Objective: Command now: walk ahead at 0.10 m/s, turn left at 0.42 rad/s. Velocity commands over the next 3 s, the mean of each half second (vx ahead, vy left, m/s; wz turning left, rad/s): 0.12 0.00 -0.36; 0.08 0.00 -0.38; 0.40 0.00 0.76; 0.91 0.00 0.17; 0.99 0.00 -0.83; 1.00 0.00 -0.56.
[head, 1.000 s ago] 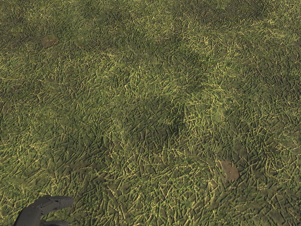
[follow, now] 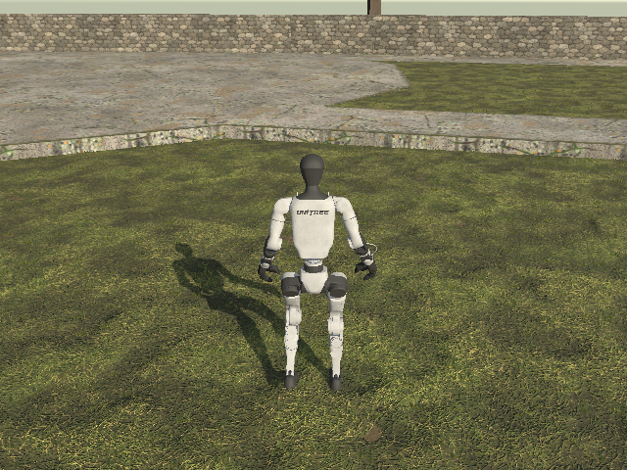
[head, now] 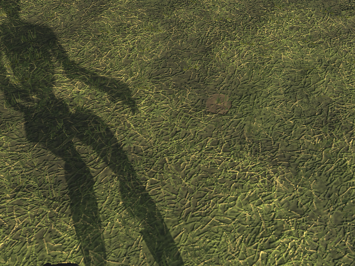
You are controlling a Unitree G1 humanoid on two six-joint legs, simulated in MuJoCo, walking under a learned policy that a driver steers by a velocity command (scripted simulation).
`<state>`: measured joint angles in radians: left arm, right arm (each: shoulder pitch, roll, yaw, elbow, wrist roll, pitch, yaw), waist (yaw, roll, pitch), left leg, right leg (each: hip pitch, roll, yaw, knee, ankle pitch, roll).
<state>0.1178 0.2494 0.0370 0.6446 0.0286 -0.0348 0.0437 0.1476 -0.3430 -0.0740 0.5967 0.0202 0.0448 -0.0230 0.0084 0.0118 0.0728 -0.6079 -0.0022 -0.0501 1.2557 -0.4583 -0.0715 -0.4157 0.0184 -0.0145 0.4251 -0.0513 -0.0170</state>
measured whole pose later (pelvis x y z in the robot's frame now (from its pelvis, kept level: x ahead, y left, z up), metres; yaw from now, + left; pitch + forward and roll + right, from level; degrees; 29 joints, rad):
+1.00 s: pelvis +0.12 -0.10 +0.01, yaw -27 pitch +2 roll -1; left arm 0.11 0.23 0.02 0.65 0.02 0.01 0.02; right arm 0.20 -0.27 -0.06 0.71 0.02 0.01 0.02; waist -0.03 0.03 0.00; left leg -0.51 0.04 0.01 0.78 -0.29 -0.03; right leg -0.18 0.08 0.00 0.46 -0.33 -0.07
